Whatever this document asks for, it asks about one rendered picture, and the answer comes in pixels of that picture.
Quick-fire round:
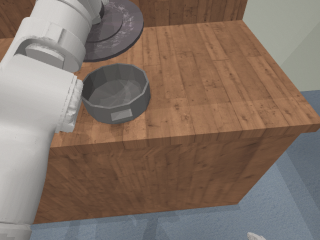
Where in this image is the knob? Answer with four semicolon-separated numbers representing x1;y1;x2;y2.
99;1;105;19

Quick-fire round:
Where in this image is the left robot hand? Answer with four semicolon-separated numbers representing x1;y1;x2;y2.
92;0;109;25

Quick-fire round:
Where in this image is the left robot upper arm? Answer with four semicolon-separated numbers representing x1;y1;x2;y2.
0;53;84;240

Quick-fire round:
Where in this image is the table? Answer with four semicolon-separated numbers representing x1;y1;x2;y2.
0;0;320;225

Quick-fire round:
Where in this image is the left robot forearm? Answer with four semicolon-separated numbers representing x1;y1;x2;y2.
0;0;102;78

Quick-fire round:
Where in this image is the lid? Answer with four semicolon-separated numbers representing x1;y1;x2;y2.
83;0;144;63

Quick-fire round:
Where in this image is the pot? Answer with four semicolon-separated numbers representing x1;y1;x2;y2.
80;63;151;124

